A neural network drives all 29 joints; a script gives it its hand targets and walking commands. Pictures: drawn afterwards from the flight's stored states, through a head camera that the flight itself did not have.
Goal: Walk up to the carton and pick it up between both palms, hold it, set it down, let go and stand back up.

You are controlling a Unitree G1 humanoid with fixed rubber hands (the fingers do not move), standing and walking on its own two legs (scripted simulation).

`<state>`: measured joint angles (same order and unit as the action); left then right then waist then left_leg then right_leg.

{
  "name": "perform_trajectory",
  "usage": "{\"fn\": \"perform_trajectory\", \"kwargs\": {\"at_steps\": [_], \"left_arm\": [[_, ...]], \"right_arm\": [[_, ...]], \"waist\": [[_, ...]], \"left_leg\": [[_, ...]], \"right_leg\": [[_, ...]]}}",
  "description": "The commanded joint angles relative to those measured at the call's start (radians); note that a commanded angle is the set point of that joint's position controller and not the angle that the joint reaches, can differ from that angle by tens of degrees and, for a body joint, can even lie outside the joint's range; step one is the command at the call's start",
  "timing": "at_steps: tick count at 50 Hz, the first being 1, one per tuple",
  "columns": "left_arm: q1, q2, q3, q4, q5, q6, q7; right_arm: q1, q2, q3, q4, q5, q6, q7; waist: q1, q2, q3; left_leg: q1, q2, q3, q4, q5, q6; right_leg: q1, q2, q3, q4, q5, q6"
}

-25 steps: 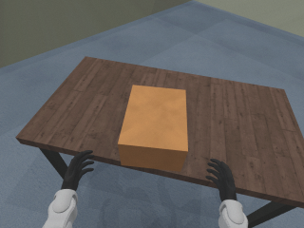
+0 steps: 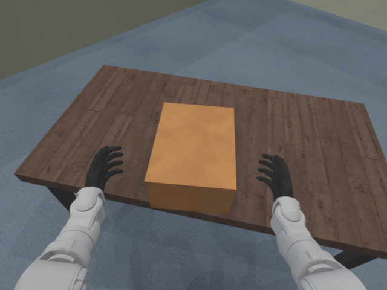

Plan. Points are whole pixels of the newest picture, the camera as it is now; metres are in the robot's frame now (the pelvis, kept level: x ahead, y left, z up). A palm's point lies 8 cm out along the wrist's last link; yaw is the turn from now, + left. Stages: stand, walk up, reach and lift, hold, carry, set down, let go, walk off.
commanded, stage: reach and lift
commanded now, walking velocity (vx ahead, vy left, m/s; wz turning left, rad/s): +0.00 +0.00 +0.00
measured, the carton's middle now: (194, 155) +0.50 +0.01 -0.08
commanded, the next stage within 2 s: none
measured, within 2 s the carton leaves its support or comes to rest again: neither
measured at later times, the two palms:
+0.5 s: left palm (101, 148) +0.41 +0.22 +0.05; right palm (284, 152) +0.41 -0.19 +0.05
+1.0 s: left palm (106, 138) +0.44 +0.22 +0.04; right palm (278, 139) +0.45 -0.19 +0.05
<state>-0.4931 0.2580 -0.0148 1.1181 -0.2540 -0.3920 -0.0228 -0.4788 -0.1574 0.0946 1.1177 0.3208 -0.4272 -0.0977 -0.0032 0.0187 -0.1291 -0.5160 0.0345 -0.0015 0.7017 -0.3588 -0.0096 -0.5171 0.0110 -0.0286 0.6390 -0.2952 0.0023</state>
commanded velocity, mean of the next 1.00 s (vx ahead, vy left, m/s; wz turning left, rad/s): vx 0.00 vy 0.00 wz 0.00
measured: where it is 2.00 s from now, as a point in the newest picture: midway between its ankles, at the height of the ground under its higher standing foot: outside the picture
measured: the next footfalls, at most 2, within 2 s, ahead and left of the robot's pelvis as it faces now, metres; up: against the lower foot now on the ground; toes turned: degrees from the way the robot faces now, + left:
none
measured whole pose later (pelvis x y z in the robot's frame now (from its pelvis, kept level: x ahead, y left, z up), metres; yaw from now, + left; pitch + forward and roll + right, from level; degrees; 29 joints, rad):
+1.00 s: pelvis -0.01 -0.01 -0.03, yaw +1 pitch +28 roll -1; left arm -1.12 0.35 -0.13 1.63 -0.38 -0.37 -0.04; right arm -1.05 -0.24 0.14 1.39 0.43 -0.26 -0.09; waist -0.03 0.00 -0.32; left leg -0.97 0.02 -0.03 0.82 -0.34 -0.03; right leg -0.97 0.00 -0.05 0.79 -0.30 -0.01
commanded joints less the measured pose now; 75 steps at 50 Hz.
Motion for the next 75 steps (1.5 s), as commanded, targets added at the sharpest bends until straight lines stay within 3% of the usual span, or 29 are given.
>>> {"fn": "perform_trajectory", "kwargs": {"at_steps": [1,19,31,40,51,61,68,75], "left_arm": [[-0.446,0.194,0.04,-0.148,-0.011,-0.045,-0.001],[-0.829,0.243,-0.051,0.11,-0.105,-0.011,0.006],[-1.042,0.289,-0.101,0.211,-0.146,0.012,0.008],[-1.106,0.298,-0.117,0.302,-0.15,0.013,0.0],[-1.061,0.261,-0.112,0.397,-0.115,-0.073,-0.013],[-1.095,0.226,-0.108,0.37,-0.101,-0.169,0.005],[-1.062,0.209,-0.079,0.428,-0.071,-0.22,0.009],[-1.039,0.199,-0.035,0.331,-0.04,-0.226,0.021]], "right_arm": [[-0.426,-0.131,-0.019,-0.168,0.006,-0.037,-0.015],[-0.785,-0.218,0.024,-0.002,0.094,0.081,-0.011],[-0.989,-0.266,0.034,0.014,0.126,0.141,0.011],[-1.044,-0.262,0.035,0.052,0.118,0.164,0.012],[-0.978,-0.223,0.019,0.144,0.088,0.075,0.004],[-0.983,-0.225,-0.067,0.154,0.019,-0.033,0.012],[-0.975,-0.205,-0.077,0.218,-0.003,-0.1,0.023],[-0.975,-0.202,-0.083,0.156,-0.02,-0.131,0.019]], "waist": [[-0.004,0.03,-0.476],[-0.016,0.05,-0.676],[-0.015,0.031,-0.826],[-0.018,0.008,-0.869],[-0.029,0.034,-0.842],[-0.046,0.105,-0.996],[-0.031,0.092,-1.025],[-0.024,0.077,-1.126]], "left_leg": [[0.192,-0.036,0.019,-0.026,0.526,-0.066],[0.056,-0.03,0.022,0.042,0.503,-0.071],[-0.073,-0.041,0.033,0.065,0.475,-0.06],[-0.169,-0.048,0.042,0.069,0.469,-0.053],[-0.214,-0.046,0.038,0.102,0.512,-0.071],[-0.17,-0.043,0.038,0.209,0.561,-0.101],[-0.25,-0.045,0.047,0.286,0.556,-0.095],[-0.266,-0.051,0.057,0.347,0.61,-0.097]], "right_leg": [[0.194,0.017,0.009,-0.042,0.367,0.008],[0.045,0.017,-0.015,0.029,0.327,0.001],[0.061,0.006,-0.01,0.087,0.394,0.013],[0.116,-0.003,0.001,0.119,0.459,0.023],[0.051,-0.005,-0.009,0.151,0.482,0.02],[-0.15,0.01,-0.044,0.215,0.427,0.011],[-0.217,0.015,-0.047,0.29,0.402,0.019],[-0.203,0.029,-0.043,0.349,0.466,0.031]]}}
